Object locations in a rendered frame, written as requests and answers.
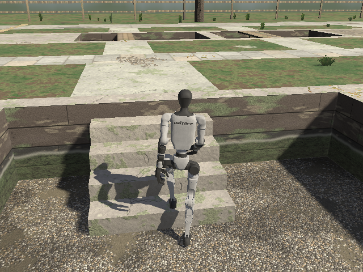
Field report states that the robot right forearm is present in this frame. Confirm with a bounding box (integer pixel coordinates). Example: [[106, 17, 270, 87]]
[[193, 139, 205, 151]]

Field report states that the robot left hand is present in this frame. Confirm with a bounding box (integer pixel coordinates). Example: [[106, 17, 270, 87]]
[[155, 167, 169, 185]]

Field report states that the robot right foot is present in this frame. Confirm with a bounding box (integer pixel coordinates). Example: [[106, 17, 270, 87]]
[[183, 233, 191, 246]]

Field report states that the robot right hand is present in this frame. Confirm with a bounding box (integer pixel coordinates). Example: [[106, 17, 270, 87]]
[[186, 145, 198, 155]]

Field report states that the left robot upper arm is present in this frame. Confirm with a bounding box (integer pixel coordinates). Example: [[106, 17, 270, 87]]
[[160, 113, 172, 145]]

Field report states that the right robot upper arm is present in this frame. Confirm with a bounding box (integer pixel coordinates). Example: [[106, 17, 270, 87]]
[[195, 114, 206, 145]]

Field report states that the humanoid robot head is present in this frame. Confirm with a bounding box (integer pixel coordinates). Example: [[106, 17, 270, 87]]
[[174, 89, 194, 117]]

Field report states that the robot left forearm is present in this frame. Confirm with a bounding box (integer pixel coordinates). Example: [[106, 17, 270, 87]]
[[156, 137, 166, 168]]

